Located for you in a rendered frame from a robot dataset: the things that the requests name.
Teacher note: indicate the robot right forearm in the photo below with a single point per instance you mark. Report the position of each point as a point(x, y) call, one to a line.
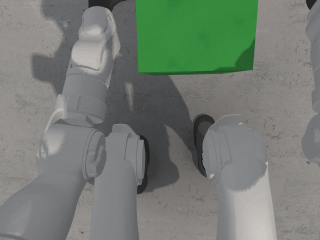
point(312, 31)

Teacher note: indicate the right robot shin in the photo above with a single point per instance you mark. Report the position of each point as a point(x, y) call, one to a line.
point(236, 119)

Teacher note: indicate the right robot upper arm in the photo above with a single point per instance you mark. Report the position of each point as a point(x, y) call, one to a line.
point(310, 142)

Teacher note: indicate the robot left forearm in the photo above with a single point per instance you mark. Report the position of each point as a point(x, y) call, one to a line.
point(82, 102)

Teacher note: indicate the left robot upper arm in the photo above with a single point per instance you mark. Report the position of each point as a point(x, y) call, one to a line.
point(44, 209)

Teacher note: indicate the right robot thigh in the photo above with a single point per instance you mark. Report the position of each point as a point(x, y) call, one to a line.
point(244, 200)

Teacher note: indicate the carton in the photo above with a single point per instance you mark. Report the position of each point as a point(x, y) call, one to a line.
point(195, 37)

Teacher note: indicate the robot left hand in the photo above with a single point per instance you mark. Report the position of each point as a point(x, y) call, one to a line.
point(109, 4)

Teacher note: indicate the robot right hand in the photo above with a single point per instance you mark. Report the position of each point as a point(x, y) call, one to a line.
point(310, 3)

